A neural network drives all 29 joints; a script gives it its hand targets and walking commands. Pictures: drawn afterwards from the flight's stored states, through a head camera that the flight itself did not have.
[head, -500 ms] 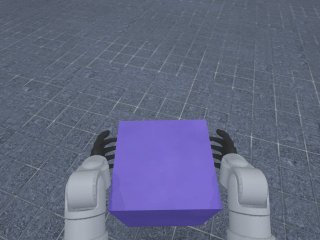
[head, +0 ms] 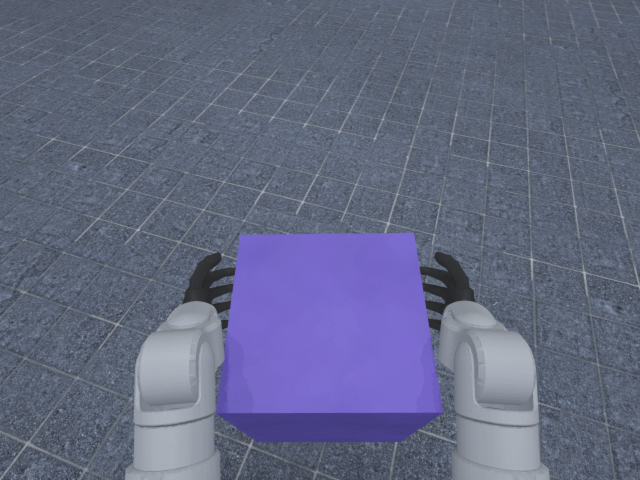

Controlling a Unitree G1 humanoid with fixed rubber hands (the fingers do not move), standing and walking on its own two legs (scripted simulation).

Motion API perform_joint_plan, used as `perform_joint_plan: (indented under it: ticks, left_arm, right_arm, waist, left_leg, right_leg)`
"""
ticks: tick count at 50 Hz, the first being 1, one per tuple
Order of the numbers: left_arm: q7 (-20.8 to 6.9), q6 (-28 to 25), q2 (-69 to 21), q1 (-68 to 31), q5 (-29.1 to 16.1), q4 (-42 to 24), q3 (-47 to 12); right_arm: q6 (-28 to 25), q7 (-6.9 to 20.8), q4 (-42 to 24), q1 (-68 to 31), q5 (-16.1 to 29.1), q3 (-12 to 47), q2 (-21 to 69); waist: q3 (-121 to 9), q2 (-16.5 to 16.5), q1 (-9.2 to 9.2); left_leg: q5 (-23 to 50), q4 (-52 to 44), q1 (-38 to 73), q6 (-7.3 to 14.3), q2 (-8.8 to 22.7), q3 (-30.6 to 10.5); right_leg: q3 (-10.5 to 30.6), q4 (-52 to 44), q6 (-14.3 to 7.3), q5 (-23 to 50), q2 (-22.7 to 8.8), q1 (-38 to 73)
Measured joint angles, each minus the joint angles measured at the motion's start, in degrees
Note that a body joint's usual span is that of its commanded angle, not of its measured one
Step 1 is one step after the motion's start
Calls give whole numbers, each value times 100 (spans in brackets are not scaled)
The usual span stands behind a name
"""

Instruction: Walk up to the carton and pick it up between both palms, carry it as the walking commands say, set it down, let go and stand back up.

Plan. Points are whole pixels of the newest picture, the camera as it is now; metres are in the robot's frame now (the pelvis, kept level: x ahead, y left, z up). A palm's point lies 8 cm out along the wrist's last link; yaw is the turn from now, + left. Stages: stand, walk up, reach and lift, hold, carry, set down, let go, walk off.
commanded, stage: carry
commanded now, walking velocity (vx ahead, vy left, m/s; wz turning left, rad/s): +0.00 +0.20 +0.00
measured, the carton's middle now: (327, 348) +0.29 -0.01 -0.01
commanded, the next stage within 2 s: none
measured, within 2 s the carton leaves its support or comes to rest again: neither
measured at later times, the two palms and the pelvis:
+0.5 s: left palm (60, 336) +0.25 +0.27 +0.11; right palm (342, 355) +0.23 -0.02 +0.10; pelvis -0.04 +0.15 +0.02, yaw -2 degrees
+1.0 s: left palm out of the picture +0.23 +0.45 +0.11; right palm (156, 391) +0.20 +0.17 +0.08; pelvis -0.07 +0.34 +0.00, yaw -4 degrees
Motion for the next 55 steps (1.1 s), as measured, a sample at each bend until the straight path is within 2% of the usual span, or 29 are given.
perform_joint_plan:
  ticks: [2,3,5,7,11,14,15,16,17,20,22,25,29,31,32,33,34,36,38,40,42,44,47,49,50,51,53,55]
  left_arm:
    - [2,26,35,186,-27,32,40]
    - [46,50,47,262,-50,-13,28]
    - [224,91,54,310,-167,-158,-12]
    - [475,121,38,208,-311,-317,-56]
    - [600,106,-12,-37,-379,-432,-54]
    - [528,91,-22,-77,-348,-162,-20]
    - [511,93,-28,-87,-327,-27,-32]
    - [528,95,-31,-86,-325,131,-73]
    - [544,134,-27,-83,-318,251,-118]
    - [463,160,-14,-49,-306,469,-115]
    - [374,98,-20,-64,-296,463,-31]
    - [392,46,-64,-242,-255,340,57]
    - [382,75,-111,-415,-83,336,70]
    - [355,80,-102,-387,-54,300,51]
    - [360,71,-93,-375,-57,246,50]
    - [375,50,-84,-357,-73,193,80]
    - [388,29,-77,-327,-91,159,116]
    - [418,0,-54,-222,-114,111,135]
    - [473,-1,-36,-147,-184,98,144]
    - [726,31,-41,-166,-340,28,53]
    - [860,82,-71,-291,-400,-54,-1]
    - [862,86,-103,-411,-379,-80,35]
    - [688,8,-124,-472,-328,92,135]
    - [607,18,-135,-500,-291,332,163]
    - [588,1,-139,-501,-273,479,138]
    - [598,24,-135,-492,-259,593,101]
    - [556,89,-118,-449,-222,773,65]
    - [475,71,-101,-392,-213,834,76]
  right_arm:
    - [33,-45,197,20,21,115,-6]
    - [61,-52,231,8,45,137,-5]
    - [55,0,204,-37,41,113,2]
    - [-21,115,119,-114,-15,20,20]
    - [-156,196,-57,-158,-139,-32,35]
    - [-73,138,-4,-84,-233,45,17]
    - [-53,129,57,-43,-257,50,2]
    - [-32,123,122,35,-264,36,-16]
    - [-6,89,167,141,-230,36,-35]
    - [150,-158,192,248,-48,59,-56]
    - [244,-234,149,110,9,18,-31]
    - [178,-225,126,-123,10,-92,15]
    - [73,-212,244,-210,-26,-141,38]
    - [94,-260,226,-212,23,-134,37]
    - [95,-265,205,-234,37,-133,45]
    - [49,-308,238,-249,55,-87,54]
    - [14,-367,292,-260,71,-25,59]
    - [17,-470,389,-286,89,85,66]
    - [70,-450,458,-341,48,100,76]
    - [51,-324,443,-357,-36,13,81]
    - [-38,-131,363,-359,-112,-115,82]
    - [-74,-118,302,-419,-137,-164,101]
    - [-28,-181,268,-394,-214,-91,95]
    - [42,-208,324,-284,-254,-37,60]
    - [56,-225,367,-210,-249,-38,37]
    - [78,-251,406,-112,-214,-25,15]
    - [164,-359,484,16,-102,-4,-12]
    - [304,-546,471,-34,20,-12,-6]
  waist:
    - [47,11,106]
    - [115,64,176]
    - [228,171,284]
    - [273,252,333]
    - [202,310,378]
    - [5,426,309]
    - [-56,505,292]
    - [-70,633,272]
    - [-83,639,255]
    - [-53,383,199]
    - [-34,284,151]
    - [17,231,63]
    - [101,85,61]
    - [128,83,48]
    - [129,147,25]
    - [155,136,26]
    - [199,120,59]
    - [345,74,217]
    - [423,79,347]
    - [394,198,380]
    - [351,256,397]
    - [307,292,409]
    - [143,438,311]
    - [0,493,269]
    - [-20,592,256]
    - [-26,601,231]
    - [-1,459,165]
    - [59,349,120]
  left_leg:
    - [-243,163,-86,151,32,45]
    - [-234,124,-62,259,67,76]
    - [-13,-24,-37,454,102,173]
    - [38,-143,-54,557,35,238]
    - [82,-197,-111,786,-253,471]
    - [12,-85,-161,947,-456,644]
    - [-37,4,-197,989,-486,680]
    - [-144,135,-215,887,-449,631]
    - [-498,518,-307,713,-449,505]
    - [-905,2082,-736,416,-415,-49]
    - [-789,2556,-926,293,-295,-476]
    - [-686,2192,-922,137,-16,-764]
    - [-910,1155,-502,-61,114,-445]
    - [-486,254,-92,-54,97,-217]
    - [133,-91,49,-9,123,-166]
    - [131,-13,4,59,100,-135]
    - [-205,137,-62,134,96,-96]
    - [-357,252,-100,261,93,-1]
    - [40,133,-76,296,117,161]
    - [9,-18,-52,449,75,231]
    - [-13,-114,-50,612,-74,322]
    - [32,-177,-27,736,-217,484]
    - [21,-171,-47,902,-383,654]
    - [-34,-99,-59,982,-512,756]
    - [-123,37,-85,869,-478,728]
    - [-518,440,-189,682,-462,598]
    - [-954,1612,-534,466,-493,163]
    - [-969,2387,-792,329,-443,-304]
  right_leg:
    - [106,987,-79,-1049,313,-326]
    - [53,1406,-106,-1302,494,-444]
    - [-100,1913,-176,-1417,812,-605]
    - [-257,2024,-262,-1252,1023,-658]
    - [-378,1444,-474,-962,1246,-385]
    - [-475,162,-657,-424,1304,262]
    - [-493,-174,-863,-209,1311,424]
    - [-512,-234,-990,-129,1335,484]
    - [-499,-228,-1014,-112,1293,513]
    - [-386,-374,-861,-14,1034,617]
    - [-321,-552,-720,152,875,615]
    - [-269,-699,-521,344,623,532]
    - [-149,-728,-176,481,217,426]
    - [-103,-636,15,493,74,363]
    - [-107,-461,62,431,45,288]
    - [0,-89,39,16,58,127]
    - [113,440,-16,-608,160,-75]
    - [178,1357,-114,-1370,468,-394]
    - [42,1974,-221,-1506,772,-613]
    - [-196,2202,-291,-1346,1000,-698]
    - [-327,2057,-406,-1139,1111,-634]
    - [-358,1754,-517,-1028,1204,-490]
    - [-431,829,-677,-860,1320,-29]
    - [-476,-186,-855,-142,1299,477]
    - [-485,-273,-977,22,1318,536]
    - [-476,-259,-1018,4,1294,565]
    - [-423,-335,-958,-48,1141,653]
    - [-349,-544,-836,65,992,733]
